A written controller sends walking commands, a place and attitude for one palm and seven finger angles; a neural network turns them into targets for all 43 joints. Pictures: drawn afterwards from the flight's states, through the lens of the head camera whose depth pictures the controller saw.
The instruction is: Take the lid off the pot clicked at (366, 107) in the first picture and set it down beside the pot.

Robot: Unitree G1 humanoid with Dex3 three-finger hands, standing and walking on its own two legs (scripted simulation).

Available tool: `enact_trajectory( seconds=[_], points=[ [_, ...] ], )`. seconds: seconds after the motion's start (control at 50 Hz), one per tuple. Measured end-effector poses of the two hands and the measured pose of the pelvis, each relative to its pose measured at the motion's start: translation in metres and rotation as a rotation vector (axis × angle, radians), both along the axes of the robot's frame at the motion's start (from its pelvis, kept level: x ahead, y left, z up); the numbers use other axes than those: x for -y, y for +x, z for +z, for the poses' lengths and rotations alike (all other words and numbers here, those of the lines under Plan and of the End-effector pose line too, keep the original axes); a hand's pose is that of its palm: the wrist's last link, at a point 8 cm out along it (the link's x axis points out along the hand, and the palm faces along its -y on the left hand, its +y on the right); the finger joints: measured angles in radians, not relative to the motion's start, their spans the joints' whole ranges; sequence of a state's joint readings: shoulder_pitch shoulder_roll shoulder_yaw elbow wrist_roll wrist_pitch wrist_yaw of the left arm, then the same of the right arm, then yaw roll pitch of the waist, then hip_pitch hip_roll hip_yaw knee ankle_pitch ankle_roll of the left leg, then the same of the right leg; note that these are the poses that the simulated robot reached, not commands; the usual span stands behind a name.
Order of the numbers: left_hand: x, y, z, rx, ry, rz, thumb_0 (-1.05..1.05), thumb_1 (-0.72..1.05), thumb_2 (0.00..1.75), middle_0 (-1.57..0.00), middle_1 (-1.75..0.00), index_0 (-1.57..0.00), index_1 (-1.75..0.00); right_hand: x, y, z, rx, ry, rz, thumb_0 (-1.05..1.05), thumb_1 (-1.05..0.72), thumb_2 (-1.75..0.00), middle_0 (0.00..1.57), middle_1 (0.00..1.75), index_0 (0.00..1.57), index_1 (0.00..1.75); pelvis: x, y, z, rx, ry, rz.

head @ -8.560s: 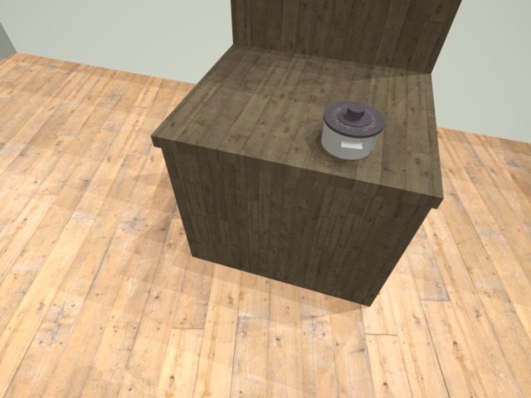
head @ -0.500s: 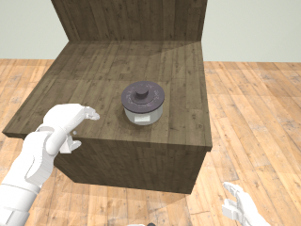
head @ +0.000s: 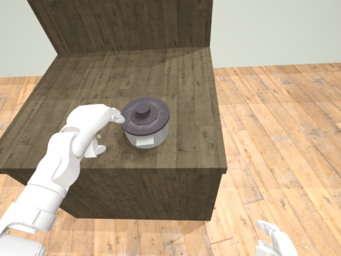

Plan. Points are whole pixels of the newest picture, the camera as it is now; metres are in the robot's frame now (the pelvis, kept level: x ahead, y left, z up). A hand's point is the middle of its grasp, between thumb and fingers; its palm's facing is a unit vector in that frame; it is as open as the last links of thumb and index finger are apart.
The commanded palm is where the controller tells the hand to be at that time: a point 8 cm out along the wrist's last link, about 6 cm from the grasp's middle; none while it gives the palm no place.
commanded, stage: move the open hand above the knob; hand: left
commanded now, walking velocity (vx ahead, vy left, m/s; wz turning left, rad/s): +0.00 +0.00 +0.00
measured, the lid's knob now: (142, 109) +0.51 +0.12 +0.03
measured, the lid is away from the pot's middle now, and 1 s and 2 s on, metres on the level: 0.00 0.00 0.00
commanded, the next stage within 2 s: lower the open fingers around the knob in 1.64 s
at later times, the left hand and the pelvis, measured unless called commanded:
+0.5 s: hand (118, 119) +0.42 +0.16 +0.09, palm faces -0.29 -0.08 -0.95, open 10.0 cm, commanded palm +0.42 +0.16 +0.16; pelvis +0.01 -0.01 +0.00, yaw +0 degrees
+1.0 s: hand (135, 101) +0.48 +0.13 +0.09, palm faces -0.34 -0.08 -0.94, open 10.0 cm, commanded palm +0.48 +0.13 +0.16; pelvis +0.02 +0.00 +0.00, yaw -1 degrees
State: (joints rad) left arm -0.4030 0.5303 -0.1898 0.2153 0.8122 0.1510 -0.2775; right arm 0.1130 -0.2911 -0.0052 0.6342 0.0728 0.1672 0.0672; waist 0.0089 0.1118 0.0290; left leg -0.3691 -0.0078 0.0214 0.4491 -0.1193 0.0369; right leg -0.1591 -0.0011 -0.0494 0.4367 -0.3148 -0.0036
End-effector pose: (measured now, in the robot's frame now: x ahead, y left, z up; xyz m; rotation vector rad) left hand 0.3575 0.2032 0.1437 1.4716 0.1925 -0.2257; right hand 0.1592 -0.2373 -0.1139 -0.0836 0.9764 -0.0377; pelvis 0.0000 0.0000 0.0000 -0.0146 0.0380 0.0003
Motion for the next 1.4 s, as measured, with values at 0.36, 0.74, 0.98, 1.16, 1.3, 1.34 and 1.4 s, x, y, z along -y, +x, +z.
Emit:
enact_trajectory(
  seconds=[0.36,0.74,0.98,1.16,1.3,1.34,1.4],
  points=[
    [0.025,0.036,0.0,-0.023,0.002,0.011,0.0,-0.23,1.31,-0.84,-0.08,-0.84,-0.08,0.013,0.017,0.0,0.001,0.002,-0.018,0.01,-0.91,-0.9,0.2,0.3,0.2,0.3,0.01,0.012,-0.002,-0.02,0.009,0.0],
    [0.053,0.088,0.004,-0.035,0.006,0.01,0.0,-0.23,1.31,-0.84,-0.08,-0.84,-0.08,0.023,-0.024,-0.016,-0.118,-0.002,-0.104,0.01,-0.91,-0.9,0.2,0.3,0.2,0.3,0.008,0.017,-0.004,-0.059,0.012,-0.012],
    [0.07,0.118,0.003,-0.071,0.008,0.013,0.0,-0.23,1.31,-0.84,-0.08,-0.84,-0.08,0.03,-0.065,-0.021,-0.208,-0.035,-0.179,0.01,-0.91,-0.9,0.2,0.3,0.2,0.3,0.003,0.018,-0.005,-0.087,0.01,-0.023],
    [0.075,0.128,0.005,-0.057,0.005,0.01,0.0,-0.23,1.31,-0.84,-0.08,-0.84,-0.08,0.03,-0.087,-0.023,-0.239,-0.035,-0.223,0.01,-0.91,-0.9,0.2,0.3,0.2,0.3,0.0,0.02,-0.005,-0.101,0.012,-0.037],
    [0.078,0.123,0.005,-0.045,0.003,0.008,0.0,-0.23,1.31,-0.84,-0.08,-0.84,-0.08,0.026,-0.083,-0.024,-0.226,-0.023,-0.218,0.01,-0.91,-0.9,0.2,0.3,0.2,0.3,-0.001,0.02,-0.005,-0.096,0.012,-0.037],
    [0.078,0.121,0.005,-0.048,0.013,0.014,0.0,-0.23,1.31,-0.84,-0.08,-0.84,-0.08,0.025,-0.08,-0.024,-0.216,-0.018,-0.213,0.01,-0.91,-0.9,0.2,0.3,0.2,0.3,0.0,0.019,-0.005,-0.095,0.012,-0.035],
    [0.079,0.118,0.005,-0.052,0.005,0.016,0.0,-0.23,1.31,-0.84,-0.08,-0.84,-0.08,0.024,-0.073,-0.023,-0.197,-0.015,-0.202,0.01,-0.91,-0.9,0.2,0.3,0.2,0.3,0.001,0.018,-0.005,-0.091,0.011,-0.032]
  ],
)
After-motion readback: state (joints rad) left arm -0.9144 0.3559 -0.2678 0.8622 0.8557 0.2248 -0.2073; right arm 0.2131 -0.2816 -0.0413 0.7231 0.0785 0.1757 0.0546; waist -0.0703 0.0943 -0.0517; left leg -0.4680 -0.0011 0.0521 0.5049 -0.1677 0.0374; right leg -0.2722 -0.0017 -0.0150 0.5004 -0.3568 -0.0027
